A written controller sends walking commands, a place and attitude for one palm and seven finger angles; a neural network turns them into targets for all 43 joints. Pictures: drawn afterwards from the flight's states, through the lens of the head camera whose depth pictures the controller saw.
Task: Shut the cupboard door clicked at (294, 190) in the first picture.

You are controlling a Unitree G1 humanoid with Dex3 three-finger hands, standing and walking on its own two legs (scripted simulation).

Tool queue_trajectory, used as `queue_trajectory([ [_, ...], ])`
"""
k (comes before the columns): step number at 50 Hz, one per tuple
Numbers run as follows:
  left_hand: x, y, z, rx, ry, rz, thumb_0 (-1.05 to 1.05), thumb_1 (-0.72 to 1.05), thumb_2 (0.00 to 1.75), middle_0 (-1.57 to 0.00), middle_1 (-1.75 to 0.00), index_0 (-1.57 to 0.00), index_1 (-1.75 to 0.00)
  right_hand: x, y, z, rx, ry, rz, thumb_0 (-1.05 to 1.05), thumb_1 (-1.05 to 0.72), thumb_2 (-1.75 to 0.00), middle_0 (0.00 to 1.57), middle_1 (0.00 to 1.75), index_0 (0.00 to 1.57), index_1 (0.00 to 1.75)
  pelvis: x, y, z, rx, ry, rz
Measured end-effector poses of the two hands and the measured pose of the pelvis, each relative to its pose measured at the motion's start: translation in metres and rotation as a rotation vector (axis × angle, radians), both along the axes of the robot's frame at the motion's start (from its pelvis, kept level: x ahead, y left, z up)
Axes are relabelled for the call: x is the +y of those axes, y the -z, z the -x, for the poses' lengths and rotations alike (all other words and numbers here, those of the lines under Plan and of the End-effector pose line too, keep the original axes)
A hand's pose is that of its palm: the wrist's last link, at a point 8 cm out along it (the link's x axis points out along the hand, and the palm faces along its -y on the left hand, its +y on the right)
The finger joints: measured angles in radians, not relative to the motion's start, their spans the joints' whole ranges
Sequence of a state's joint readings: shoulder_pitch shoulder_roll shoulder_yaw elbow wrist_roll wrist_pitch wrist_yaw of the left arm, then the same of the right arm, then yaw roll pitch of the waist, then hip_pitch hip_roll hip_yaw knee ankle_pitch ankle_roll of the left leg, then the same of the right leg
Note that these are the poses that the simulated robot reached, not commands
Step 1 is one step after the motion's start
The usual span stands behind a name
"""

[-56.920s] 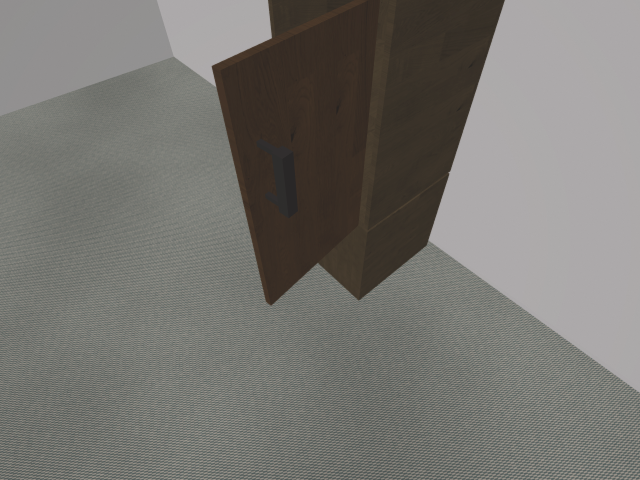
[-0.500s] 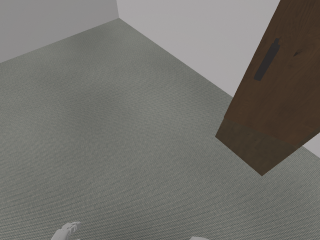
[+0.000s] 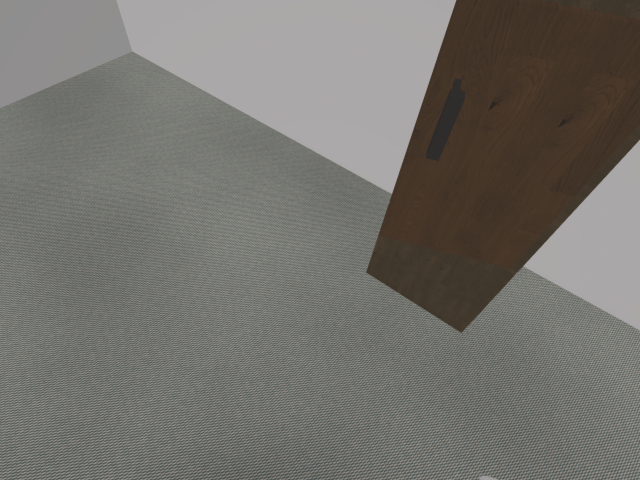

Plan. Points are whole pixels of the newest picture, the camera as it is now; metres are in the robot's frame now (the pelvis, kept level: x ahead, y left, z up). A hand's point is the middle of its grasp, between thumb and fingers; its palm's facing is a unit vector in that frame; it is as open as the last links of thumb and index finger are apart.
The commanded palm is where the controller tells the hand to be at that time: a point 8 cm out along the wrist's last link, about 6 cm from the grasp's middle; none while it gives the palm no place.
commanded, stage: turn to face it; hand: left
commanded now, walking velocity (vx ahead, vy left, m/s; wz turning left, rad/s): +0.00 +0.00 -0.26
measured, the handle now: (444, 120) +0.69 -0.18 +0.06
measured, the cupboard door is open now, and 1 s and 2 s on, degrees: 22 22 22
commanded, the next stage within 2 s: take the last steps up to it in 0.10 s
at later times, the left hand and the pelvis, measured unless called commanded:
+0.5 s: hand out of the picture +0.11 +0.15 -0.16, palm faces -0.12 -0.97 -0.19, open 7.3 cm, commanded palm none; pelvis +0.04 -0.03 +0.01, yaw -7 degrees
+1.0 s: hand (292, 341) +0.34 +0.06 -0.16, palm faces -0.33 -0.93 -0.17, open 7.4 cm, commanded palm none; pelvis +0.18 -0.09 +0.01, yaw -15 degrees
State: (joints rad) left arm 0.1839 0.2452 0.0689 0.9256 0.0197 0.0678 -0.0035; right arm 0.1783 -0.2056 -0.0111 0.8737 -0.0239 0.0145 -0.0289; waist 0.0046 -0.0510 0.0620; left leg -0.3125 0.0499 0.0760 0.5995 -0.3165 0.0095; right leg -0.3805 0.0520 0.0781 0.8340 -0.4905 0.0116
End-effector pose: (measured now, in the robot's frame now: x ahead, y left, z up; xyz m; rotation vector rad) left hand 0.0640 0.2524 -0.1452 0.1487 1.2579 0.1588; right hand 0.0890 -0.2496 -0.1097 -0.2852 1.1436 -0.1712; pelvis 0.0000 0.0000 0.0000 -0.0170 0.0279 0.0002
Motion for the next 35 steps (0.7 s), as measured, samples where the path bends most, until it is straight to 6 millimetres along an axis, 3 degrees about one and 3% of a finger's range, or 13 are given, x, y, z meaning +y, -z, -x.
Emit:
queue_trajectory([
  [8, -0.001, -0.016, -0.031, -0.008, 0.071, -0.008, 0.0, 0.91, 0.89, -0.19, -0.3, -0.2, -0.3, 0.006, 0.001, 0.046, 0.096, 0.093, -0.031, 0.0, -0.9, -0.9, 0.2, 0.3, 0.2, 0.3, -0.001, -0.012, -0.005, -0.006, 0.055, 0.021],
  [14, -0.026, -0.019, -0.056, -0.05, 0.142, -0.036, 0.0, 0.91, 0.89, -0.19, -0.3, -0.2, -0.3, -0.013, 0.024, 0.084, 0.17, 0.193, -0.079, 0.0, -0.9, -0.9, 0.2, 0.3, 0.2, 0.3, -0.019, -0.002, -0.01, -0.011, 0.095, -0.004],
  [17, -0.039, -0.021, -0.057, -0.055, 0.157, -0.039, 0.0, 0.91, 0.89, -0.19, -0.3, -0.2, -0.3, -0.025, 0.032, 0.095, 0.212, 0.226, -0.087, 0.0, -0.9, -0.9, 0.2, 0.3, 0.2, 0.3, -0.025, 0.0, -0.015, -0.016, 0.1, 0.008],
  [22, -0.05, -0.022, -0.047, -0.003, 0.148, -0.017, 0.0, 0.91, 0.89, -0.2, -0.3, -0.2, -0.3, -0.038, 0.019, 0.077, 0.194, 0.236, -0.072, 0.0, -0.9, -0.9, 0.2, 0.3, 0.2, 0.3, -0.029, -0.008, -0.031, -0.011, 0.114, 0.005],
  [28, -0.05, -0.002, -0.044, 0.095, 0.141, 0.034, 0.0, 0.91, 0.89, -0.2, -0.3, -0.2, -0.3, -0.04, 0.006, 0.026, 0.106, 0.224, -0.025, 0.0, -0.9, -0.9, 0.2, 0.3, 0.19, 0.3, -0.026, -0.005, -0.061, -0.004, 0.132, 0.019],
  [31, -0.045, 0.016, -0.055, 0.14, 0.145, 0.057, 0.0, 0.91, 0.89, -0.2, -0.3, -0.2, -0.3, -0.037, 0.006, 0.003, 0.051, 0.22, 0.012, 0.0, -0.9, -0.9, 0.2, 0.3, 0.2, 0.3, -0.021, 0.005, -0.08, -0.005, 0.159, 0.022],
  [35, -0.046, 0.014, -0.092, 0.162, 0.213, 0.063, 0.0, 0.91, 0.89, -0.2, -0.3, -0.2, -0.3, -0.03, -0.003, 0.001, 0.05, 0.262, 0.021, 0.0, -0.9, -0.9, 0.2, 0.3, 0.2, 0.3, -0.023, -0.002, -0.1, -0.009, 0.206, 0.02],
])
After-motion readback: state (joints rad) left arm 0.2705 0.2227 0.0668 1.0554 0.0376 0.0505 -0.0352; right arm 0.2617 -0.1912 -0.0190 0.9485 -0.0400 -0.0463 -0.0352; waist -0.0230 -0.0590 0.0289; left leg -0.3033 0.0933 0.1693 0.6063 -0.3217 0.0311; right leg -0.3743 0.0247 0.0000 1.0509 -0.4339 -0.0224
